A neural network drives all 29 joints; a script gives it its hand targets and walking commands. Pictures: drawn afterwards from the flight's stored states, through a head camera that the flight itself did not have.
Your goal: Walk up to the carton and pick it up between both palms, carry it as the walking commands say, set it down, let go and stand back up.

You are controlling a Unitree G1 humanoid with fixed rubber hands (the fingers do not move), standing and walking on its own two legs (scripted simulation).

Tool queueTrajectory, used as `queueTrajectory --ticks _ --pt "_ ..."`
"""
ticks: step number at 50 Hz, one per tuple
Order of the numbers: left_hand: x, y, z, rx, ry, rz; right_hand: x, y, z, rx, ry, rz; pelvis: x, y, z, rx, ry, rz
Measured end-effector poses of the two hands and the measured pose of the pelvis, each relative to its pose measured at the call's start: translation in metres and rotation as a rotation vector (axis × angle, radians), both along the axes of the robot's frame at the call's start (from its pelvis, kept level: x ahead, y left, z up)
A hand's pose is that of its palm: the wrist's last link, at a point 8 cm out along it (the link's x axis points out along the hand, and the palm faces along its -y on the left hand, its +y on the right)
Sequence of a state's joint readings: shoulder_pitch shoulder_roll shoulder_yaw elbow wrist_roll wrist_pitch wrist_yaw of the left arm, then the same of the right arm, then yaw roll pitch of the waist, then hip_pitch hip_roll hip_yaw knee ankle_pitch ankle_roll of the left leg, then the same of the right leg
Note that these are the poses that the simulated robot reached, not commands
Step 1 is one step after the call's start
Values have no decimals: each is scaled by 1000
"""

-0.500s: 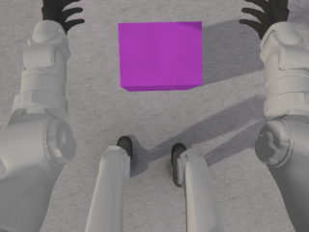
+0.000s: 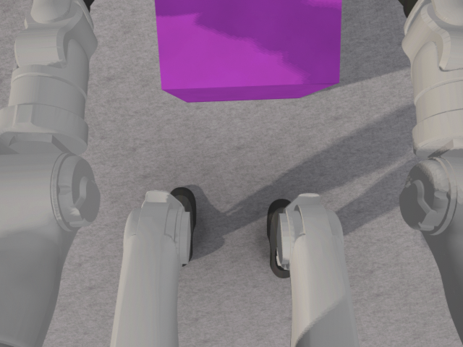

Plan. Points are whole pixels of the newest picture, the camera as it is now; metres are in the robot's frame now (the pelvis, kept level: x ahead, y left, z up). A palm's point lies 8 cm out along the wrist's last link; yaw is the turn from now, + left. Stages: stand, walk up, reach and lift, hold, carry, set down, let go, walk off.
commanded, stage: reach and lift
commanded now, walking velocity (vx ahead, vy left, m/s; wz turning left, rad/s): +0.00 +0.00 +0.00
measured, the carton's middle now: (244, 40) +0.57 -0.01 -0.33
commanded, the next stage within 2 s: none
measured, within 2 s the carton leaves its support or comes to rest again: neither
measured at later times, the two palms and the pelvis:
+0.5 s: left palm (117, 31) +0.56 +0.20 -0.26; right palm (366, 34) +0.56 -0.21 -0.26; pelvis +0.00 +0.00 -0.08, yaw -1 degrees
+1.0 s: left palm (121, 28) +0.56 +0.19 -0.25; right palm (360, 32) +0.56 -0.20 -0.25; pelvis -0.01 +0.00 -0.08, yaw -1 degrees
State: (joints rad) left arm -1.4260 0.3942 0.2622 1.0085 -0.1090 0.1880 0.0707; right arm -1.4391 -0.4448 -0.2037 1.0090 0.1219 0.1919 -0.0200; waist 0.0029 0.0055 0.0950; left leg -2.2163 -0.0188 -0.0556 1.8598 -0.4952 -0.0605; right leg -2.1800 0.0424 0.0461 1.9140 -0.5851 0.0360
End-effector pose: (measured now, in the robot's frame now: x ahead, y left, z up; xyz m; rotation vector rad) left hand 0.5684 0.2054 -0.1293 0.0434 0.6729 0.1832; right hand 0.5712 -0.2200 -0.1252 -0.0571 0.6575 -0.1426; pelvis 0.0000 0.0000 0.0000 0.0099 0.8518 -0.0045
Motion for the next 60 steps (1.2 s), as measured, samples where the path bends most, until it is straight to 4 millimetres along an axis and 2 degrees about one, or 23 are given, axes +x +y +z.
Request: queueTrajectory --ticks 18,23,31,41,52,60 --pt "-5 -3 -106 2 39 -17 -9 8 -109 -12 51 12 -6 2 -67 0 -132 -8" --pt "-7 -4 -126 2 43 -10 -11 8 -130 -5 50 4 -5 3 -80 3 -182 -16" --pt "-2 -1 -123 4 18 3 -7 6 -130 -9 32 2 -4 2 -87 6 -207 -21" --pt "-7 -3 -119 -6 35 -1 -11 8 -126 -2 47 9 -9 2 -85 9 -205 -23" --pt "-3 -19 -122 -20 34 -28 -7 24 -127 9 43 30 -12 4 -84 6 -217 -24" --pt "-2 -36 -126 -24 33 -43 -7 24 -127 6 41 36 -11 4 -83 2 -223 -29"
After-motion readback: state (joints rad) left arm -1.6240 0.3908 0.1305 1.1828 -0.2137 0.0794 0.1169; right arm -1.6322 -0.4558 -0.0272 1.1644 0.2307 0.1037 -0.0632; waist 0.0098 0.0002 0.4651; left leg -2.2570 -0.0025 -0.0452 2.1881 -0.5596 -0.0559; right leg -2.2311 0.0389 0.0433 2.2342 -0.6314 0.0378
